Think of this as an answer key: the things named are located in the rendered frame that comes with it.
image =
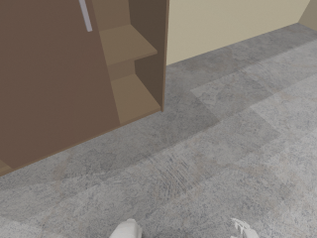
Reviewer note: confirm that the handle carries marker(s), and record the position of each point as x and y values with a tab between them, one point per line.
85	15

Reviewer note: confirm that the right robot hand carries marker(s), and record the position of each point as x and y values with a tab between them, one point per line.
244	228

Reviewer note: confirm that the robot left thigh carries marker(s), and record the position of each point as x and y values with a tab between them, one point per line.
127	229

